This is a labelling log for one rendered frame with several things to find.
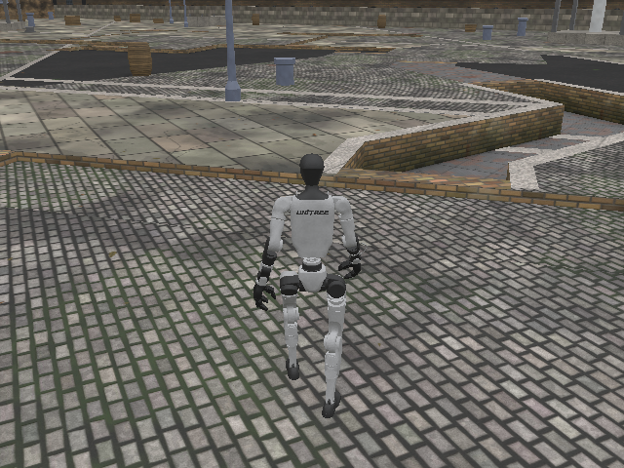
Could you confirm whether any robot head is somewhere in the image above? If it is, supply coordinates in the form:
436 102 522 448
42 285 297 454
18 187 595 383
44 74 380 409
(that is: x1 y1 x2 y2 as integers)
295 153 329 200

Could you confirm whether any robot left shin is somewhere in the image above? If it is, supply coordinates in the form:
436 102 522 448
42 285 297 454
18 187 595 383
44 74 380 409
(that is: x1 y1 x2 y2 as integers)
283 308 298 368

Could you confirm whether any left robot upper arm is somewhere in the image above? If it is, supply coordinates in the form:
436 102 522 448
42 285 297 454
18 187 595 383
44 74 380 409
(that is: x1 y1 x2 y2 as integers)
268 196 292 252

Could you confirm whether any right robot forearm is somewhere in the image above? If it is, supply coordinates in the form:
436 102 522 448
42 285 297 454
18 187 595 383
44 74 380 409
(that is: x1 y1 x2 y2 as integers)
346 233 361 264

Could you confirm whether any left robot forearm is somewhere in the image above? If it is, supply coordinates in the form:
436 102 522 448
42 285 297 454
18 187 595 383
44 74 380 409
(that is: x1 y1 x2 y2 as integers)
255 237 277 286

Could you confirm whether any right robot upper arm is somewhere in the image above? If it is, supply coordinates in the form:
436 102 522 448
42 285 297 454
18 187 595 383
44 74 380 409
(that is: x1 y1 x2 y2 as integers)
332 196 357 248

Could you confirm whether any robot right hand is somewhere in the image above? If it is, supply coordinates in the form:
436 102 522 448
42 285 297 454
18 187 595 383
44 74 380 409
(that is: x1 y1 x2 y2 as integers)
338 258 361 279

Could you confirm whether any robot left hand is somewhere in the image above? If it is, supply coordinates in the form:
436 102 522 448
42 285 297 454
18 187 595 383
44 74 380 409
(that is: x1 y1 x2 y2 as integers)
253 283 276 311

